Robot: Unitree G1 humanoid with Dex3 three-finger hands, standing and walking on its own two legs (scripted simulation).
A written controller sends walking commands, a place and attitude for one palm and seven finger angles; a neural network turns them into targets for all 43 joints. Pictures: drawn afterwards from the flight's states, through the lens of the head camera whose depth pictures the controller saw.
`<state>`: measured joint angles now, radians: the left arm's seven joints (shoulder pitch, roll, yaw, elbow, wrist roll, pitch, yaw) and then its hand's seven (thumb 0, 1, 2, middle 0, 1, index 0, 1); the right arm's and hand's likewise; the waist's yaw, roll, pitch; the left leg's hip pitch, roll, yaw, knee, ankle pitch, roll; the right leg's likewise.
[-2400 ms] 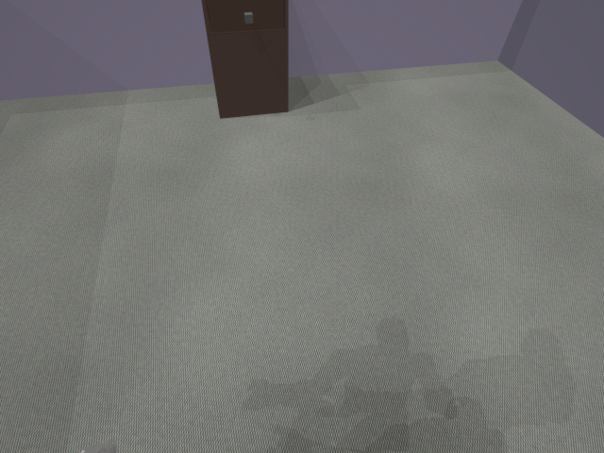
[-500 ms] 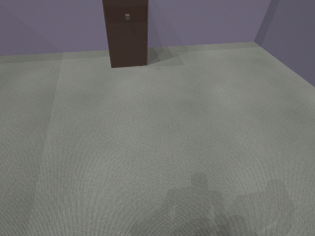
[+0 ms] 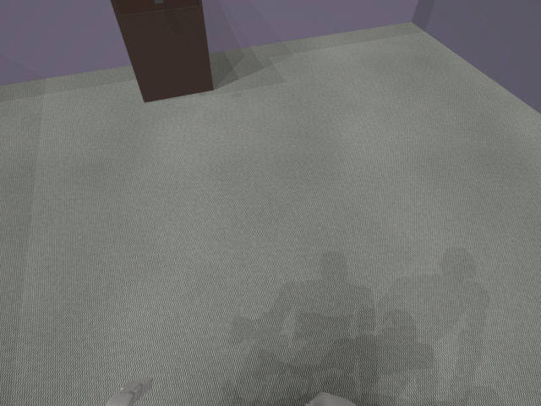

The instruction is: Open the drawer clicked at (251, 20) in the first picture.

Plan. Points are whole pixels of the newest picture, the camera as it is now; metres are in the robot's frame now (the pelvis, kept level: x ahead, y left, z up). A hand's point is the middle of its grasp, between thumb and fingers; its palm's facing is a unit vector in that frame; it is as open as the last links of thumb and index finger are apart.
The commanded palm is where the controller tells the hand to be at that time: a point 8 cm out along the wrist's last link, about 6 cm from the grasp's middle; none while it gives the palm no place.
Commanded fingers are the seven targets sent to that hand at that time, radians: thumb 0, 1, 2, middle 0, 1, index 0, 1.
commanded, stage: walk to a spot facing it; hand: left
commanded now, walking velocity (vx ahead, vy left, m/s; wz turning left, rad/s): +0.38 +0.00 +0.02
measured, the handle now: out of the picture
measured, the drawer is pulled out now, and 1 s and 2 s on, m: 0.00 0.00 0.00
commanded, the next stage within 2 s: none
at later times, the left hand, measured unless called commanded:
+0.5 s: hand (145, 369) +0.20 +0.22 -0.16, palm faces +0.06 -0.99 -0.15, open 7.4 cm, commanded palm none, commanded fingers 0.00 0.90 0.90 -0.20 -0.30 -0.20 -0.30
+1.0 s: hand (202, 231) +0.48 +0.16 -0.14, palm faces +0.03 -0.98 -0.22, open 7.2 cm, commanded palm none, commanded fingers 0.00 0.90 0.90 -0.20 -0.30 -0.20 -0.30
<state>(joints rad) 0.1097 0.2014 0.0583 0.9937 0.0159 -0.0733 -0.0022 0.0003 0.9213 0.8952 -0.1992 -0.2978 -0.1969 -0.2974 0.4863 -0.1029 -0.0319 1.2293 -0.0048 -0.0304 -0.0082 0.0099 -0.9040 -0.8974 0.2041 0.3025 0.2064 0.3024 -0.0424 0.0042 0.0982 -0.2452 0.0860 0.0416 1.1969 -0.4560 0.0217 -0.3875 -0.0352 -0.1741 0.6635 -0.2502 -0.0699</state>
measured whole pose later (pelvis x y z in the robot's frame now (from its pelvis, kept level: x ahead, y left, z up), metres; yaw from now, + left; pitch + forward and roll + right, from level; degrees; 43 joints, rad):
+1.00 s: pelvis +0.45 -0.02 +0.03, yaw -1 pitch +0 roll +0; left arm 0.27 0.16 0.05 1.08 0.02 -0.07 0.01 -0.01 0.95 0.89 -0.20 -0.30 -0.20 -0.30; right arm 0.26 -0.17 -0.07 1.08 -0.03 -0.02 0.01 0.01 -0.92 -0.90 0.20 0.30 0.20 0.30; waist -0.02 0.02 0.02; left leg -0.55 0.15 0.08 1.06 -0.23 -0.02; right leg -0.16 -0.03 -0.20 0.42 -0.26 -0.04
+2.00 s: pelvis +0.89 -0.03 +0.03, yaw +1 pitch -1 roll +0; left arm 0.29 0.17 0.06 1.08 0.02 -0.08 0.01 -0.02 0.95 0.89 -0.20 -0.30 -0.20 -0.30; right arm 0.24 -0.18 -0.07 1.06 -0.02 -0.01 0.02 0.01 -0.93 -0.90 0.20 0.30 0.20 0.30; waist -0.01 0.03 0.01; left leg -0.57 0.15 0.08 0.95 -0.19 -0.03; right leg -0.11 -0.02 -0.21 0.37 -0.25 -0.04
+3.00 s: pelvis +1.21 -0.01 +0.02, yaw +10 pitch -2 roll +0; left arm 0.14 0.16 0.05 0.98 0.03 0.00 0.03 -0.02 0.93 0.89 -0.21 -0.30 -0.20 -0.30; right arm 0.23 -0.18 -0.07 1.02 -0.02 0.05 0.01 0.01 -0.91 -0.90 0.20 0.30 0.20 0.30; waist -0.02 0.00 0.04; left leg -0.43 0.09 0.11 0.92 -0.42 -0.05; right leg -0.28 -0.14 -0.30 0.53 -0.20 -0.02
